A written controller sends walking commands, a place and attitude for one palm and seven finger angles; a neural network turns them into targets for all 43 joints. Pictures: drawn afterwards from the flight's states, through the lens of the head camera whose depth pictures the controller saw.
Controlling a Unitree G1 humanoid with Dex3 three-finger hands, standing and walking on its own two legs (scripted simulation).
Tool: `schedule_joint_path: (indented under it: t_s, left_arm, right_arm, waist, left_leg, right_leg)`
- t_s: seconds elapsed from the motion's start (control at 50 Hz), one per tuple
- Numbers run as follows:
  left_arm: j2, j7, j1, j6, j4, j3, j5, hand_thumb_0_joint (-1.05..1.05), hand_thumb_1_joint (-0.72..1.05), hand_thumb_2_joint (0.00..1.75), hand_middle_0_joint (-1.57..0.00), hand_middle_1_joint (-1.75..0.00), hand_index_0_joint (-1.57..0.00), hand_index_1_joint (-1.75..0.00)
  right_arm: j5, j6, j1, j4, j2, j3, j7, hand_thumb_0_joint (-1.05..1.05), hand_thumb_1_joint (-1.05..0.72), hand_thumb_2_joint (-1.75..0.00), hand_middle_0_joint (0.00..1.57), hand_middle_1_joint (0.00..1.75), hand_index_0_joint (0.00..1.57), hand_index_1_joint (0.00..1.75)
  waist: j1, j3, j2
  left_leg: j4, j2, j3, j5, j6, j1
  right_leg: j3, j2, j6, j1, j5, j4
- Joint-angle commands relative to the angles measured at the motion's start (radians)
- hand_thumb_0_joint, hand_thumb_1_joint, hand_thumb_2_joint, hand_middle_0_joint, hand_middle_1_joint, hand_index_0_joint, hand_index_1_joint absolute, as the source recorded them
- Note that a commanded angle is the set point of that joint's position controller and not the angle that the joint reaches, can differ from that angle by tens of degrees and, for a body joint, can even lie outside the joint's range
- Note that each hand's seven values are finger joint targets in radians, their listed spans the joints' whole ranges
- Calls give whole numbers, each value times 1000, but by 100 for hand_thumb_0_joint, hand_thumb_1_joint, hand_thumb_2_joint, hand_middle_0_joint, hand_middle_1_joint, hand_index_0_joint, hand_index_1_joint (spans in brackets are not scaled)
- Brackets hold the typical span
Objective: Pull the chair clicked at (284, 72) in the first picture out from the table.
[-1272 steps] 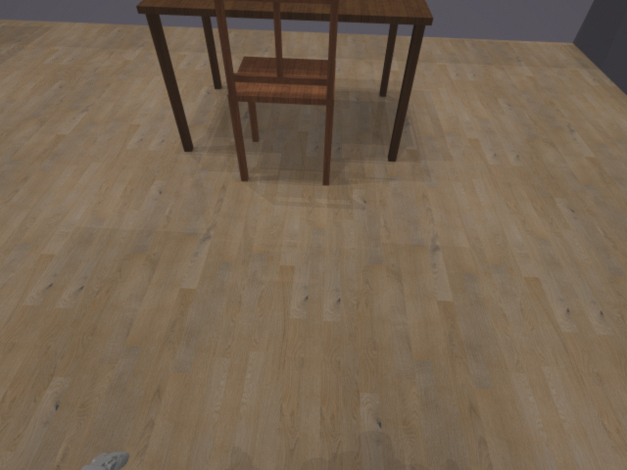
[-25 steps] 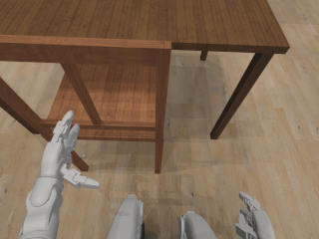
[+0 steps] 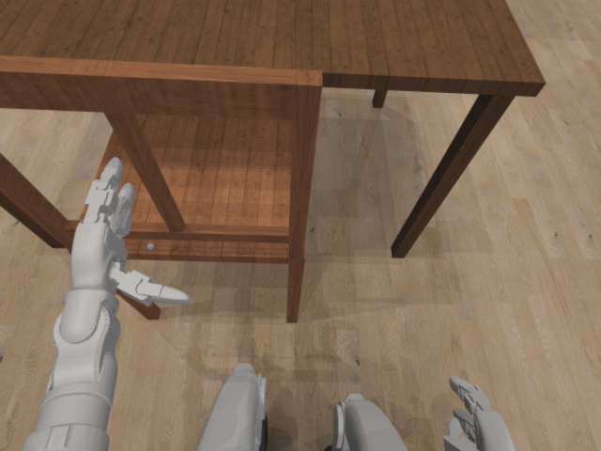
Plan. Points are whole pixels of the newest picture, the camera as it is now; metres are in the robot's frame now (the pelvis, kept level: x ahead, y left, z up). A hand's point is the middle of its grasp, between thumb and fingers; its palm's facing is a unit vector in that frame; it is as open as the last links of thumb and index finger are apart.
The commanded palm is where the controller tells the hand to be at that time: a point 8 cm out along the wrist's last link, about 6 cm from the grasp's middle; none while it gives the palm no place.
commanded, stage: push the fingers through the gap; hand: left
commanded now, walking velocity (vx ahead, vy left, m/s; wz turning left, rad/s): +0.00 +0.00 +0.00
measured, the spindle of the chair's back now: (153, 180) +0.45 +0.23 +0.04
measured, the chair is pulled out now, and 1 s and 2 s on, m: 0.00 0.00 0.00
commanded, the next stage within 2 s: hook a spindle and tug to test in 1.08 s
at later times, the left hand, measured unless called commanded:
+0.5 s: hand (166, 218) +0.40 +0.21 +0.03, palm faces +0.06 -1.00 -0.04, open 16.9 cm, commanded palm +0.38 +0.25 +0.03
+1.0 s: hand (173, 200) +0.43 +0.20 +0.03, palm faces +0.09 -0.99 -0.05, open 16.9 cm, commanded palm +0.40 +0.25 +0.03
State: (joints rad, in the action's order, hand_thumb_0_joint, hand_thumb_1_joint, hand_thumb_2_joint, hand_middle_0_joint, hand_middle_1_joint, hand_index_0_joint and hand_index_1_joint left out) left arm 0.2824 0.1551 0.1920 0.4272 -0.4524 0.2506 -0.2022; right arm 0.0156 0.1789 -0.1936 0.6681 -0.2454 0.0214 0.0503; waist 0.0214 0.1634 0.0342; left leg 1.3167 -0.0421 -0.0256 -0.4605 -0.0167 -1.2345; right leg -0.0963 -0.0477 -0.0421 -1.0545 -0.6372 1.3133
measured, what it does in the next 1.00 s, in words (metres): stands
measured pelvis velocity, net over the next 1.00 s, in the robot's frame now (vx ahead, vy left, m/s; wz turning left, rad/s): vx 0.00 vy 0.00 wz -0.02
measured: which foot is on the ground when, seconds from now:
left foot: down 0.00-1.00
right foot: down 0.00-1.00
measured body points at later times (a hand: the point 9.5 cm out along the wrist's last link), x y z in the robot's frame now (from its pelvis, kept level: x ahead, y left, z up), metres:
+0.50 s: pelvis +0.00 +0.00 +0.00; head +0.12 +0.01 +0.43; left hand +0.39 +0.26 +0.03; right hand +0.13 -0.26 -0.11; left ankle +0.08 +0.11 -0.61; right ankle +0.00 -0.10 -0.61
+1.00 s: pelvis +0.00 +0.00 +0.00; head +0.13 +0.01 +0.43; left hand +0.42 +0.26 +0.04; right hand +0.09 -0.27 -0.12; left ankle +0.08 +0.11 -0.61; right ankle +0.00 -0.10 -0.61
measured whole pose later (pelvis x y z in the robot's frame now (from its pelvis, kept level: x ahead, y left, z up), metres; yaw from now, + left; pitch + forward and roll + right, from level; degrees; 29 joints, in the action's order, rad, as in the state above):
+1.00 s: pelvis +0.00 +0.00 +0.00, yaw -1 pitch +24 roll -3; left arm 0.34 0.17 0.50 0.46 -0.80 0.33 -0.15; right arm 0.01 0.10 -0.26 0.70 -0.26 0.00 0.02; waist 0.07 0.16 0.04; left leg 1.31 -0.05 -0.01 -0.46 -0.01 -1.27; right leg -0.08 -0.06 -0.05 -1.10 -0.63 1.31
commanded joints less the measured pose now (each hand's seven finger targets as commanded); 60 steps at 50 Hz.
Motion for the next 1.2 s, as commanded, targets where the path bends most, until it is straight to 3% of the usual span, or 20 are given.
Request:
schedule_joint_path:
  t_s: [0.0,0.08,0.1,0.14,0.2,0.24,0.32,0.34,0.42,0.46,0.52,0.54,0.66,0.74,0.82,0.84,0.94,1.02,1.14,1.18]
  left_arm:
    - [118,53,269,57,133,-19,-1,0,-50,30,-6,-8,-6,-8]
    - [155,82,281,-16,83,21,-21,0,-50,30,-6,-8,-6,-8]
    - [188,75,296,-18,92,62,-24,0,-50,30,-6,-8,-6,-8]
    - [227,47,298,-2,130,116,-28,0,-50,30,-6,-8,-6,-8]
    - [197,14,322,49,142,93,-4,0,-50,30,-6,-8,-6,-8]
    - [227,2,345,77,103,118,9,0,-50,30,-6,-8,-6,-8]
    - [195,28,409,89,3,76,16,0,-50,30,-6,-8,-6,-8]
    - [201,37,440,87,3,75,14,0,-50,30,-6,-8,-6,-8]
    - [197,63,467,64,-4,62,7,0,-50,30,-6,-8,-6,-8]
    - [232,58,504,62,6,91,3,0,-50,30,-6,-8,-6,-8]
    - [239,35,555,69,-28,102,12,0,-50,30,-6,-8,-6,-8]
    - [266,25,578,78,-29,123,19,0,-50,30,-6,-8,-6,-8]
    - [232,3,631,89,-119,84,54,0,-50,30,-6,-8,-6,-8]
    - [237,20,568,69,-164,100,43,0,-50,30,-6,-8,-6,-8]
    - [276,24,654,80,-156,118,41,0,-50,30,-6,-8,-6,-8]
    - [298,22,664,91,-140,134,42,0,-50,30,-6,-8,-6,-8]
    - [269,20,637,125,-106,113,39,0,-50,30,-6,-8,-6,-8]
    - [263,28,592,92,-174,113,41,0,-50,30,-6,-8,-6,-8]
    - [302,35,641,98,-157,140,35,0,-50,30,-6,-8,-6,-8]
    - [281,38,632,103,-169,131,32,0,-50,30,-8,-13,-8,-13]
  right_arm:
    - [-15,42,-31,-106,-158,-66,6,0,-90,-90,20,30,20,30]
    - [-28,21,-56,-112,-169,-73,8,0,-90,-90,20,30,20,30]
    - [-28,17,-60,-113,-169,-76,10,0,-90,-90,20,30,20,30]
    - [-22,14,-59,-119,-165,-75,7,0,-90,-90,20,30,20,30]
    - [-13,8,-61,-107,-151,-75,-5,0,-90,-90,20,30,20,30]
    - [-10,4,-64,-95,-155,-74,-7,0,-90,-90,20,30,20,30]
    - [-13,-1,-68,-80,-159,-73,-8,0,-90,-90,20,30,20,30]
    - [-14,1,-75,-77,-164,-73,-7,0,-90,-90,20,30,20,30]
    - [-18,-3,-88,-83,-168,-78,-4,0,-90,-90,20,30,20,30]
    - [-16,-3,-98,-75,-173,-81,-3,0,-90,-90,20,30,20,30]
    - [-12,-10,-101,-67,-171,-76,-3,0,-90,-90,20,30,20,30]
    - [-9,-7,-106,-60,-174,-76,-4,0,-90,-90,20,30,20,30]
    - [-2,-21,-122,-51,-176,-77,-18,0,-90,-90,20,30,20,30]
    - [-7,-36,-131,-66,-178,-78,-23,0,-90,-90,20,30,20,30]
    - [-12,-48,-130,-58,-173,-74,-17,0,-90,-90,20,30,20,30]
    - [-12,-45,-132,-58,-175,-75,-15,0,-90,-90,20,30,20,30]
    - [-8,-39,-132,-58,-171,-75,-20,0,-90,-90,20,30,20,30]
    - [-12,-50,-136,-54,-172,-77,-22,0,-90,-90,20,30,20,30]
    - [-12,-51,-135,-54,-174,-75,-17,0,-90,-90,20,30,20,30]
    - [-12,-49,-133,-52,-168,-75,-18,0,-90,-90,20,30,20,30]
  waist:
    - [35,368,82]
    - [26,399,26]
    - [18,414,6]
    - [-2,450,30]
    - [16,427,27]
    - [24,400,22]
    - [49,352,32]
    - [50,371,49]
    - [40,431,80]
    - [39,460,77]
    - [48,439,48]
    - [45,444,72]
    - [65,439,67]
    - [49,449,49]
    - [66,416,5]
    - [58,433,41]
    - [52,468,96]
    - [59,429,37]
    - [61,428,51]
    - [61,427,38]
  left_leg:
    - [-147,22,-52,135,7,470]
    - [-159,21,-53,182,3,475]
    - [-156,21,-51,210,2,475]
    - [-150,25,-44,253,3,482]
    - [-145,24,-40,265,4,491]
    - [-133,24,-35,233,1,450]
    - [-129,24,-29,167,1,409]
    - [-126,24,-31,173,0,422]
    - [-142,21,-46,212,6,501]
    - [-139,18,-53,240,6,526]
    - [-138,19,-56,217,4,497]
    - [-133,18,-57,221,3,499]
    - [-139,15,-66,194,7,506]
    - [-143,20,-52,203,3,485]
    - [-125,22,-36,163,-7,401]
    - [-121,22,-36,177,-7,421]
    - [-130,22,-41,222,-1,491]
    - [-131,20,-37,199,-2,440]
    - [-118,23,-29,197,-8,419]
    - [-115,22,-29,208,-6,425]
  right_leg:
    - [83,-8,13,-18,223,-231]
    - [81,-5,18,26,280,-242]
    - [80,-5,19,44,312,-236]
    - [81,-7,19,73,355,-222]
    - [77,-11,22,56,365,-215]
    - [85,-15,22,41,340,-212]
    - [99,-13,21,11,287,-228]
    - [98,-13,19,3,288,-222]
    - [88,-12,16,-1,306,-227]
    - [83,-12,17,-4,323,-222]
    - [77,-14,19,-15,301,-217]
    - [78,-16,17,-26,299,-209]
    - [69,-17,17,-67,266,-209]
    - [77,-17,16,-20,289,-221]
    - [105,-14,26,17,278,-236]
    - [106,-17,22,9,286,-227]
    - [94,-21,16,1,313,-221]
    - [96,-17,23,13,313,-228]
    - [113,-17,23,27,318,-231]
    - [110,-17,25,26,330,-228]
